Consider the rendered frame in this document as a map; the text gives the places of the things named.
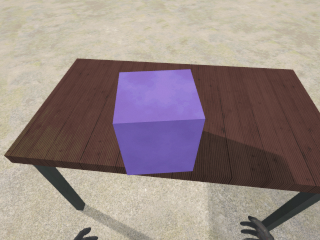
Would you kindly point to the carton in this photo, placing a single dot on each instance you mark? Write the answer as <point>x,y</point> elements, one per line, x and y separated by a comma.
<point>158,121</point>

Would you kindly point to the robot left hand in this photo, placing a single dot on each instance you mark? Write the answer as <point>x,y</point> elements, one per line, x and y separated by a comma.
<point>84,232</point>

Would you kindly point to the robot right hand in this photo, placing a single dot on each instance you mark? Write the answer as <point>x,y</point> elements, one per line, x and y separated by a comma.
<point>260,231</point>

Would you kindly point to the table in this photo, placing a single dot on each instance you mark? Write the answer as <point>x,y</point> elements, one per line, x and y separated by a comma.
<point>261,130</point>

